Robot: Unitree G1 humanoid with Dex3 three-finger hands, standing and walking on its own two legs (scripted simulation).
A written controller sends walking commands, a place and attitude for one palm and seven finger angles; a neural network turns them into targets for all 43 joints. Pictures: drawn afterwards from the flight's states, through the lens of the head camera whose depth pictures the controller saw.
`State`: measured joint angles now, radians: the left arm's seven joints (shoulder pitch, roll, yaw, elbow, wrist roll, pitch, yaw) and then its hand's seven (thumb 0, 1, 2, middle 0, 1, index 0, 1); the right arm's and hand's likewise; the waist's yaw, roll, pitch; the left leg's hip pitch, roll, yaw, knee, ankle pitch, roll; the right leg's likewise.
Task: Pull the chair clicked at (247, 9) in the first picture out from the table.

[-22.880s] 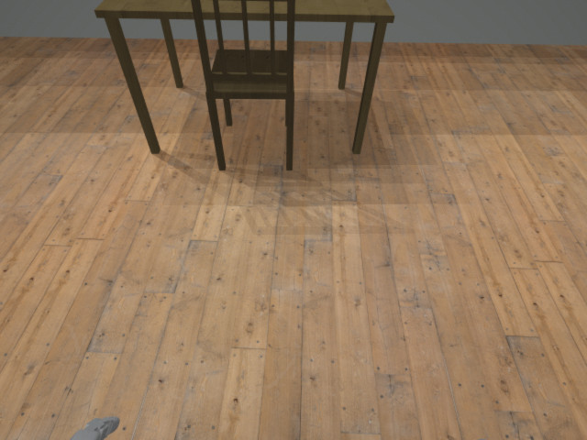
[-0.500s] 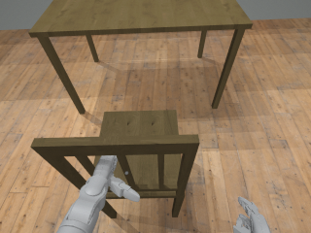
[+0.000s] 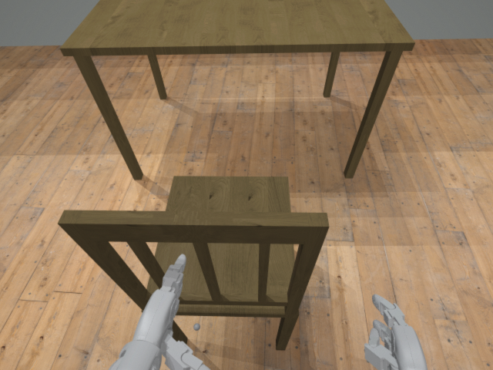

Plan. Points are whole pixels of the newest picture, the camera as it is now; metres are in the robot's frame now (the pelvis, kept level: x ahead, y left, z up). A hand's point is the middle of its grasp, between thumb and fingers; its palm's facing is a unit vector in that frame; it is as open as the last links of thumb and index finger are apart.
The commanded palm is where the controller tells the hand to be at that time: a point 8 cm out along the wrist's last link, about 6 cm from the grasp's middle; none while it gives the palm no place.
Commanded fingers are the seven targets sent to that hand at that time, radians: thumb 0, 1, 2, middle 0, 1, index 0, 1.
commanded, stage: draw the fingers out of the gap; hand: left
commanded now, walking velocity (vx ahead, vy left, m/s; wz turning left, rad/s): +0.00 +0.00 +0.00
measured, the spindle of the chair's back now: (209, 272) +0.31 +0.09 -0.07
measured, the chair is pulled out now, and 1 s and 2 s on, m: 0.66 0.66 0.66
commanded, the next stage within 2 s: draw the hand back to the body in 0.28 s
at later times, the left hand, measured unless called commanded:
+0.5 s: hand (187, 361) +0.15 +0.09 +0.01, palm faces -0.06 -1.00 -0.01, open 17.5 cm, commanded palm +0.12 +0.15 +0.03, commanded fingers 0.00 -0.55 0.20 0.00 0.00 0.00 0.00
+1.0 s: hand (109, 320) +0.18 +0.17 +0.10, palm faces +0.15 -0.95 -0.27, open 16.9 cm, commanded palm +0.13 +0.22 +0.12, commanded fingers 0.00 -0.15 0.39 -0.05 -0.08 -0.05 -0.08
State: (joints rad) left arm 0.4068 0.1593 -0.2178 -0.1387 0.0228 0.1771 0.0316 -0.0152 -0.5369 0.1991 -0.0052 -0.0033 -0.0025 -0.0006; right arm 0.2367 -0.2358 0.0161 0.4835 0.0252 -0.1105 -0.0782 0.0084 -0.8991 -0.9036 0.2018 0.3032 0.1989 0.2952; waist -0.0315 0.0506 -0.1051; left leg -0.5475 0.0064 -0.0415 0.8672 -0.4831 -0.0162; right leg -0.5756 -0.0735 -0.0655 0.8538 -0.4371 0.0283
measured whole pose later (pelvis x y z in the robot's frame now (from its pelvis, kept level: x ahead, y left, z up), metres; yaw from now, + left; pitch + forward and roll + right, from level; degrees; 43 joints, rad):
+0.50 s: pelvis -0.01 +0.00 -0.02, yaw +0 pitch +11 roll -1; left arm 0.70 0.14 -0.23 -0.38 -0.05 0.06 0.04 -0.02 -0.54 0.20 -0.01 0.00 -0.01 0.00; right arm 0.25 -0.21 0.01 0.43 0.03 -0.13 -0.10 0.01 -0.90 -0.90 0.20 0.30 0.20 0.30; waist -0.02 0.04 -0.13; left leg -0.65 0.01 -0.04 0.99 -0.53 -0.01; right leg -0.67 -0.07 -0.06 0.96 -0.47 0.03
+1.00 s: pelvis +0.00 +0.00 +0.00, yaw +0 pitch +8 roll -1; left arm 0.67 0.27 0.07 -0.52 -0.09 -0.09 0.06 -0.02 -0.43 0.25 -0.02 -0.03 -0.02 -0.02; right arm 0.25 -0.19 -0.01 0.52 0.05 -0.12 -0.12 0.01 -0.90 -0.90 0.20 0.30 0.20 0.30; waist 0.03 0.07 -0.11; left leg -0.54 0.03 -0.06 0.92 -0.51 -0.03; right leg -0.55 -0.05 -0.08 0.88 -0.46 0.02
